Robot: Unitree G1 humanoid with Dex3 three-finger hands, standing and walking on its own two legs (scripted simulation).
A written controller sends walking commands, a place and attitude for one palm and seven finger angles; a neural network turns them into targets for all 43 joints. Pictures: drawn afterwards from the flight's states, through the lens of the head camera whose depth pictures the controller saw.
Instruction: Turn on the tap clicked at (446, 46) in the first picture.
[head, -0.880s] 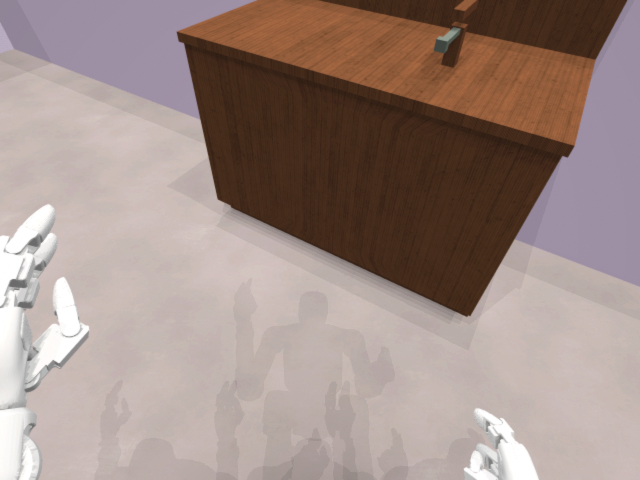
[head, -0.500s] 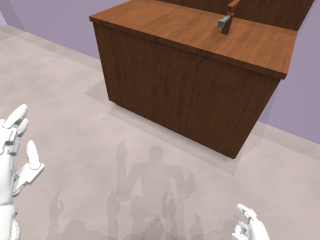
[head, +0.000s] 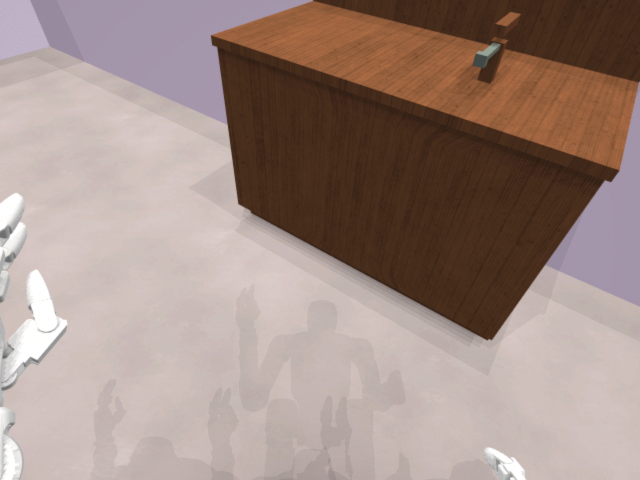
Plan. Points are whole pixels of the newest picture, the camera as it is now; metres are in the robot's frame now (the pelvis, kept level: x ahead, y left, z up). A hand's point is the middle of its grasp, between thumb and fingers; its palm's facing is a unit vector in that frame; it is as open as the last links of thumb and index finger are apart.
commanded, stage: walk to a spot facing it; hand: left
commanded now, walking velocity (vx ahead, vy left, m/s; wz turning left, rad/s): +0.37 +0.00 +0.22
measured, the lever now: (481, 59) +1.00 -0.36 +0.14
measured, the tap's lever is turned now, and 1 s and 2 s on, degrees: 0 0 0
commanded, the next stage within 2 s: turn to face it in 0.68 s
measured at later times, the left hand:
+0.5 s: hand (99, 251) +0.29 +0.24 +0.18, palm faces +0.53 -0.73 -0.42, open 7.4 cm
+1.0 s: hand (122, 172) +0.42 +0.27 +0.18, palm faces +0.65 -0.63 -0.42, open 7.4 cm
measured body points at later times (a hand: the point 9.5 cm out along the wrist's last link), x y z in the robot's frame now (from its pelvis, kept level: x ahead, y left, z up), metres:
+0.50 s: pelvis +0.13 -0.03 +0.01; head +0.16 -0.01 +0.46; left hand +0.26 +0.28 +0.20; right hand +0.33 -0.26 -0.07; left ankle +0.17 +0.12 -0.68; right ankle +0.10 -0.14 -0.72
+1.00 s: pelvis +0.28 -0.02 +0.00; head +0.30 -0.04 +0.45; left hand +0.38 +0.30 +0.21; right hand +0.50 -0.18 -0.11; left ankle +0.22 +0.10 -0.67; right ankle +0.33 -0.11 -0.72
